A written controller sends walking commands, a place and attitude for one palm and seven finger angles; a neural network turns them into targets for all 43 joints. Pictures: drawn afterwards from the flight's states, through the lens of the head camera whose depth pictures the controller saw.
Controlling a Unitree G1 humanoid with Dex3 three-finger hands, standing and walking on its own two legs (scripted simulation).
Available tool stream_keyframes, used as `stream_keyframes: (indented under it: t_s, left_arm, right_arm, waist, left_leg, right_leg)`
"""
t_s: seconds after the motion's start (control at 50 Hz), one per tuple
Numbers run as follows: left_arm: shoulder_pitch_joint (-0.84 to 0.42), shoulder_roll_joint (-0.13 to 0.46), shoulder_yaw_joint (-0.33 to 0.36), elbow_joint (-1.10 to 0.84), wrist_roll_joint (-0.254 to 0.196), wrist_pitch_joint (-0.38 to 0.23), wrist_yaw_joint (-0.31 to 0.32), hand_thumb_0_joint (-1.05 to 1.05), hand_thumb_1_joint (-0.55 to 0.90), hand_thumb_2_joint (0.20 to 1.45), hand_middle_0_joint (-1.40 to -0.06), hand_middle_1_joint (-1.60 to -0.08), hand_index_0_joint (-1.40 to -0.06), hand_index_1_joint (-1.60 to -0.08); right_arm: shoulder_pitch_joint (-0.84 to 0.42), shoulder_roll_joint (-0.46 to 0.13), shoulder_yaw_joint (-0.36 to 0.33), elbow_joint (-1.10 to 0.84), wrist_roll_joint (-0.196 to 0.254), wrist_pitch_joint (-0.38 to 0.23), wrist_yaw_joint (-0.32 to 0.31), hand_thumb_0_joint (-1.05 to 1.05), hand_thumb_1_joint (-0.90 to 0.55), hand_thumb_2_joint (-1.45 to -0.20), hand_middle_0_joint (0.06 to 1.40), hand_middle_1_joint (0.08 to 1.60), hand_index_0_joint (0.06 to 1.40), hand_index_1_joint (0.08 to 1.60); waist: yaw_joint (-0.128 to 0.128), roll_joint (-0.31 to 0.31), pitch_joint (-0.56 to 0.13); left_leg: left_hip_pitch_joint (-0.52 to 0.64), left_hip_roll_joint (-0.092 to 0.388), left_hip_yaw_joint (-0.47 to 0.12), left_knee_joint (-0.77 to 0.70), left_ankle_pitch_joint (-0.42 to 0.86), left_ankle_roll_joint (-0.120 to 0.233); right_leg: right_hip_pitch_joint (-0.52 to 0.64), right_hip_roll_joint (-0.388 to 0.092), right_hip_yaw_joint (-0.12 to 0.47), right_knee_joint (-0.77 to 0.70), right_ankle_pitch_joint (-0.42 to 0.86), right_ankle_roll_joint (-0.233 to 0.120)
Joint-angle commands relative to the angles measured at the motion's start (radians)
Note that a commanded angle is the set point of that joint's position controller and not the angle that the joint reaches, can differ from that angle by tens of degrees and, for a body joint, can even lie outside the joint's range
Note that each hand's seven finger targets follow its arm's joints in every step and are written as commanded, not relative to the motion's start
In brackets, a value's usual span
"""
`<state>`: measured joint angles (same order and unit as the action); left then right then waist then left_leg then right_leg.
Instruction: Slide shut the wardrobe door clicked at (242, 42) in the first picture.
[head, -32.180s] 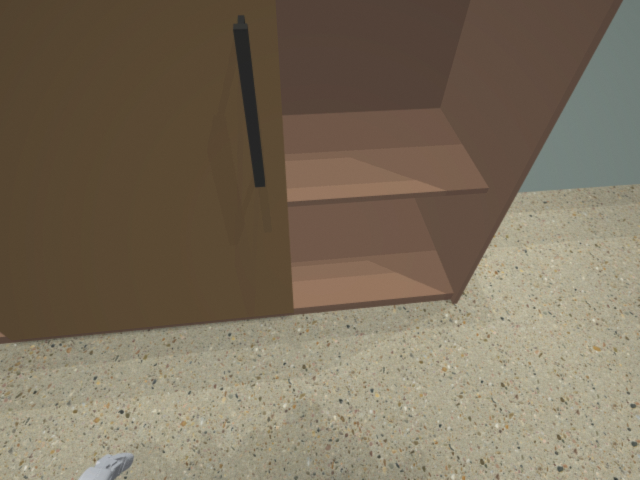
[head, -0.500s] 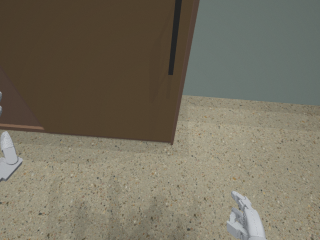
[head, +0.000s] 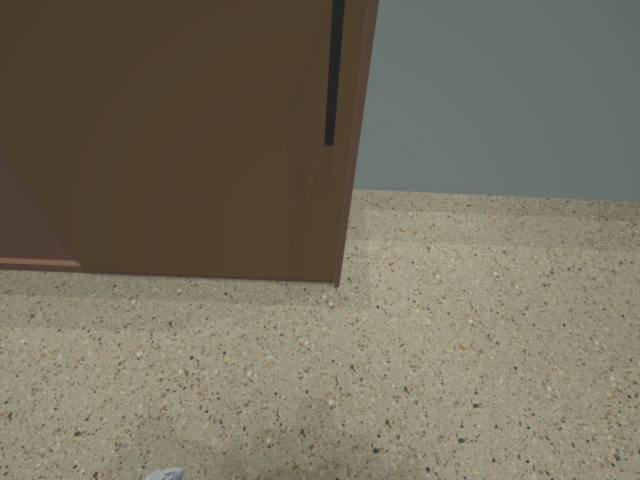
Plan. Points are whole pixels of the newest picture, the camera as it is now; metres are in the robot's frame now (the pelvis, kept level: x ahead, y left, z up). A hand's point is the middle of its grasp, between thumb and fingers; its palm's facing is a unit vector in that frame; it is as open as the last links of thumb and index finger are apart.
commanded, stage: let the arm hang, fingers relaxed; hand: left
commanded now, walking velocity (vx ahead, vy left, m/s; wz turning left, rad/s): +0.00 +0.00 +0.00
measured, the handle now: (333, 73) +0.86 -0.01 +0.09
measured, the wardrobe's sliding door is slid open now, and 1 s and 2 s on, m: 0.00 0.00 0.00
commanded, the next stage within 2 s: look to check the result in 0.82 s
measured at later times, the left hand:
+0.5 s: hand out of the picture +0.04 +0.24 -0.15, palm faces -0.03 -0.95 -0.31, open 7.4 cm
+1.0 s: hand out of the picture +0.11 +0.23 -0.14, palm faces -0.07 -0.95 -0.31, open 7.4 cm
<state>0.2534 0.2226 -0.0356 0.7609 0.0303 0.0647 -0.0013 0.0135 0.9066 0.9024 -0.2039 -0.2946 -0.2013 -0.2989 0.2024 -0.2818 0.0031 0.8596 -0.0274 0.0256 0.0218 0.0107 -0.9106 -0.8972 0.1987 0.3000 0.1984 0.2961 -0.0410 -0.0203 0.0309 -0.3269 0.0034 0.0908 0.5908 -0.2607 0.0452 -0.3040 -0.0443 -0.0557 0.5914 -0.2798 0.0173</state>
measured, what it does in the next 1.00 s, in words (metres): stands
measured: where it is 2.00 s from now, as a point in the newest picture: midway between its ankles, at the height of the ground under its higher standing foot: outside the picture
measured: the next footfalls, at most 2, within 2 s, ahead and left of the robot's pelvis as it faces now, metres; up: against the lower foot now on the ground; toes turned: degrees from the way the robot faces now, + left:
none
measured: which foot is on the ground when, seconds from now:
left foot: down 0.00-1.00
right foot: down 0.00-1.00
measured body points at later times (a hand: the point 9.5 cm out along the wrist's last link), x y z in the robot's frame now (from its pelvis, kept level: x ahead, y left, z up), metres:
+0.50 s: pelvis +0.00 +0.01 +0.01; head +0.02 +0.00 +0.46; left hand +0.04 +0.29 -0.13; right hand +0.04 -0.24 -0.14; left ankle +0.04 +0.09 -0.73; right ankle +0.02 -0.13 -0.73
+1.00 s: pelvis +0.03 +0.00 +0.02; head +0.06 +0.00 +0.47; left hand +0.12 +0.28 -0.12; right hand +0.10 -0.29 -0.12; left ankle +0.04 +0.09 -0.73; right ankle +0.02 -0.13 -0.73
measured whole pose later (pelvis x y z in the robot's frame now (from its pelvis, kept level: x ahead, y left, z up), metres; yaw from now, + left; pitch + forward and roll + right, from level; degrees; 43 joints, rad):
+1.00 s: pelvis +0.03 +0.00 +0.02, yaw -1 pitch -1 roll +0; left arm 0.09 0.32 0.00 1.13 0.02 -0.02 0.01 0.01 0.90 0.90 -0.21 -0.30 -0.20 -0.30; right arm 0.10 -0.31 -0.01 1.13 -0.01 0.01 0.01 0.01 -0.91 -0.90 0.20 0.30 0.20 0.30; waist -0.02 -0.01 0.07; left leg -0.14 0.00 0.09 0.32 -0.17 0.03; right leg -0.12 -0.03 -0.05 0.31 -0.18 0.01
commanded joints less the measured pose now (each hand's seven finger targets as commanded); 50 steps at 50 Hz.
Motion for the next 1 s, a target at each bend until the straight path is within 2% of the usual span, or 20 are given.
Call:
stream_keyframes:
  t_s: [0.0,0.06,0.08,0.1,0.2,0.28,0.38,0.4,0.5,0.66,0.68,0.7,0.78,0.88,0.9,0.98]
  left_arm:
    - [0.002,0.198,0.060,0.023,-0.003,-0.060,0.025,0.000,0.900,0.900,-0.200,-0.300,-0.200,-0.300]
    - [0.018,0.168,0.069,0.107,-0.006,-0.067,0.027,0.000,0.900,0.900,-0.200,-0.300,-0.200,-0.300]
    - [0.016,0.172,0.067,0.133,-0.008,-0.067,0.027,0.000,0.900,0.900,-0.200,-0.300,-0.200,-0.300]
    - [0.016,0.180,0.066,0.152,-0.007,-0.070,0.026,0.000,0.900,0.900,-0.200,-0.300,-0.200,-0.300]
    - [-0.011,0.180,0.066,0.229,-0.009,-0.072,0.025,0.000,0.900,0.900,-0.200,-0.300,-0.200,-0.300]
    - [-0.026,0.184,0.066,0.273,-0.007,-0.071,0.025,0.000,0.900,0.900,-0.200,-0.300,-0.200,-0.300]
    - [-0.041,0.194,0.067,0.301,-0.007,-0.075,0.027,0.000,0.900,0.900,-0.200,-0.300,-0.200,-0.300]
    - [-0.040,0.200,0.068,0.305,-0.006,-0.077,0.028,0.000,0.900,0.900,-0.200,-0.300,-0.200,-0.300]
    - [-0.068,0.214,0.068,0.314,-0.005,-0.081,0.029,0.000,0.900,0.900,-0.200,-0.300,-0.200,-0.300]
    - [-0.126,0.236,0.067,0.316,-0.006,-0.088,0.026,0.000,0.900,0.900,-0.200,-0.300,-0.200,-0.300]
    - [-0.133,0.242,0.069,0.316,-0.006,-0.090,0.026,0.000,0.900,0.900,-0.200,-0.300,-0.200,-0.300]
    - [-0.130,0.251,0.071,0.315,-0.006,-0.094,0.027,0.000,0.900,0.900,-0.200,-0.300,-0.200,-0.300]
    - [-0.159,0.261,0.070,0.316,-0.009,-0.096,0.026,0.000,0.900,0.900,-0.200,-0.300,-0.200,-0.300]
    - [-0.176,0.285,0.072,0.315,-0.010,-0.101,0.024,0.000,0.900,0.900,-0.200,-0.300,-0.200,-0.300]
    - [-0.169,0.290,0.074,0.315,-0.010,-0.104,0.025,0.000,0.900,0.900,-0.200,-0.300,-0.200,-0.300]
    - [-0.185,0.300,0.072,0.318,-0.011,-0.101,0.023,0.000,0.900,0.900,-0.200,-0.300,-0.200,-0.300]
  right_arm:
    - [-0.041,-0.122,-0.027,-0.025,0.000,-0.019,-0.013,0.000,-0.900,-0.900,0.200,0.300,0.200,0.300]
    - [-0.005,-0.097,-0.034,0.027,-0.001,-0.015,-0.022,0.000,-0.900,-0.900,0.200,0.300,0.200,0.300]
    - [0.003,-0.093,-0.035,0.044,0.000,-0.012,-0.024,0.000,-0.900,-0.900,0.200,0.300,0.200,0.300]
    - [0.016,-0.105,-0.039,0.052,0.004,-0.011,-0.026,0.000,-0.900,-0.900,0.200,0.300,0.200,0.300]
    - [0.056,-0.104,-0.051,0.110,0.007,-0.008,-0.033,0.000,-0.900,-0.900,0.200,0.300,0.200,0.300]
    - [0.057,-0.111,-0.054,0.147,0.006,-0.009,-0.035,0.000,-0.900,-0.900,0.200,0.300,0.200,0.300]
    - [0.038,-0.120,-0.054,0.175,0.006,-0.016,-0.033,0.000,-0.900,-0.900,0.200,0.300,0.200,0.300]
    - [0.036,-0.125,-0.055,0.178,0.008,-0.019,-0.032,0.000,-0.900,-0.900,0.200,0.300,0.200,0.300]
    - [-0.011,-0.133,-0.051,0.194,0.009,-0.025,-0.029,0.000,-0.900,-0.900,0.200,0.300,0.200,0.300]
    - [-0.074,-0.160,-0.046,0.209,0.008,-0.033,-0.026,0.000,-0.900,-0.900,0.200,0.300,0.200,0.300]
    - [-0.080,-0.166,-0.046,0.208,0.008,-0.035,-0.026,0.000,-0.900,-0.900,0.200,0.300,0.200,0.300]
    - [-0.080,-0.174,-0.047,0.207,0.010,-0.037,-0.026,0.000,-0.900,-0.900,0.200,0.300,0.200,0.300]
    - [-0.105,-0.191,-0.046,0.212,0.010,-0.038,-0.027,0.000,-0.900,-0.900,0.200,0.300,0.200,0.300]
    - [-0.122,-0.217,-0.048,0.213,0.011,-0.041,-0.028,0.000,-0.900,-0.900,0.200,0.300,0.200,0.300]
    - [-0.120,-0.221,-0.049,0.210,0.013,-0.041,-0.028,0.000,-0.900,-0.900,0.200,0.300,0.200,0.300]
    - [-0.133,-0.232,-0.049,0.215,0.013,-0.039,-0.029,0.000,-0.900,-0.900,0.200,0.300,0.200,0.300]
  waist:
    - [0.048,0.124,-0.042]
    - [0.042,0.188,-0.073]
    - [0.039,0.192,-0.067]
    - [0.040,0.147,-0.080]
    - [0.028,0.063,-0.028]
    - [0.027,0.024,0.015]
    - [0.030,-0.009,-0.001]
    - [0.032,0.005,-0.021]
    - [0.038,0.014,-0.017]
    - [0.036,0.047,-0.017]
    - [0.037,0.043,-0.023]
    - [0.037,0.030,-0.059]
    - [0.033,0.039,-0.052]
    - [0.031,0.040,-0.076]
    - [0.033,0.024,-0.102]
    - [0.030,0.028,-0.083]
  left_leg:
    - [-0.007,0.107,-0.165,-0.241,-0.035,-0.008]
    - [0.026,0.105,-0.156,-0.251,-0.077,-0.012]
    - [0.025,0.106,-0.157,-0.256,-0.091,-0.013]
    - [0.047,0.112,-0.161,-0.248,-0.072,-0.011]
    - [0.057,0.121,-0.170,-0.267,-0.095,-0.011]
    - [0.058,0.126,-0.171,-0.294,-0.117,-0.008]
    - [0.092,0.131,-0.170,-0.305,-0.058,-0.006]
    - [0.107,0.133,-0.168,-0.298,-0.026,-0.006]
    - [0.130,0.137,-0.166,-0.312,0.053,-0.008]
    - [0.165,0.138,-0.157,-0.336,0.121,-0.018]
    - [0.174,0.138,-0.153,-0.335,0.147,-0.018]
    - [0.197,0.139,-0.154,-0.320,0.193,-0.016]
    - [0.215,0.140,-0.145,-0.327,0.221,-0.021]
    - [0.242,0.143,-0.141,-0.321,0.271,-0.023]
    - [0.260,0.144,-0.144,-0.310,0.298,-0.020]
    - [0.262,0.145,-0.140,-0.322,0.284,-0.022]
  right_leg:
    - [0.093,-0.066,0.098,-0.174,-0.017,-0.034]
    - [0.113,-0.072,0.095,-0.213,-0.016,-0.046]
    - [0.112,-0.071,0.092,-0.218,-0.017,-0.048]
    - [0.115,-0.071,0.089,-0.230,-0.007,-0.048]
    - [0.076,-0.072,0.093,-0.274,-0.053,-0.050]
    - [0.048,-0.073,0.092,-0.288,-0.082,-0.048]
    - [0.067,-0.076,0.092,-0.283,-0.027,-0.044]
    - [0.080,-0.077,0.093,-0.275,0.004,-0.042]
    - [0.099,-0.082,0.089,-0.272,0.070,-0.034]
    - [0.129,-0.089,0.099,-0.294,0.114,-0.029]
    - [0.138,-0.092,0.098,-0.296,0.134,-0.029]
    - [0.156,-0.093,0.101,-0.294,0.166,-0.029]
    - [0.166,-0.098,0.102,-0.308,0.188,-0.031]
    - [0.194,-0.104,0.104,-0.317,0.242,-0.034]
    - [0.205,-0.105,0.105,-0.315,0.271,-0.036]
    - [0.204,-0.105,0.107,-0.327,0.264,-0.037]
